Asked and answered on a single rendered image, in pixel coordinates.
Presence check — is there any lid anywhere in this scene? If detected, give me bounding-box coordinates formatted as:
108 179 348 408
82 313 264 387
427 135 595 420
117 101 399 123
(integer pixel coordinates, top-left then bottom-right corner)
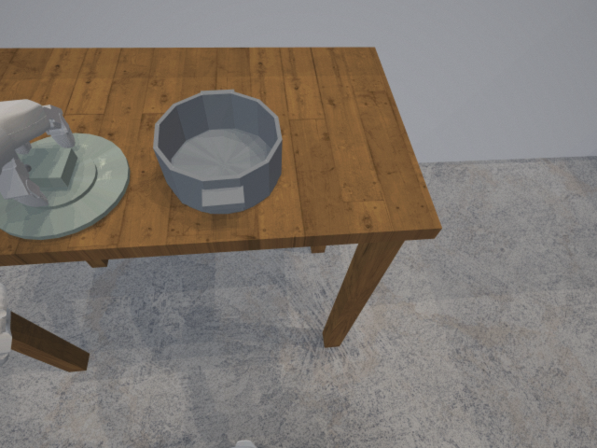
0 133 130 240

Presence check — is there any left robot hand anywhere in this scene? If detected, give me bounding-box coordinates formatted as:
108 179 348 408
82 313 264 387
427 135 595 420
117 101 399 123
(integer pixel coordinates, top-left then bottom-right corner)
0 99 76 207

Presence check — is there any knob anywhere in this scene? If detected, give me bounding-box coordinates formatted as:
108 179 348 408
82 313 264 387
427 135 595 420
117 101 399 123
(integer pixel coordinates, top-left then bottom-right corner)
24 148 77 188

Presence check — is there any table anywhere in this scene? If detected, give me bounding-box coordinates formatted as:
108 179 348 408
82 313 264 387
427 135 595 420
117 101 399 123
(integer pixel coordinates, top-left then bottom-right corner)
0 47 442 372

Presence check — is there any pot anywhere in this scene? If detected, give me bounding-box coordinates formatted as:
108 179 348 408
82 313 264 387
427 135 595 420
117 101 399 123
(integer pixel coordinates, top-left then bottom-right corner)
153 90 283 214

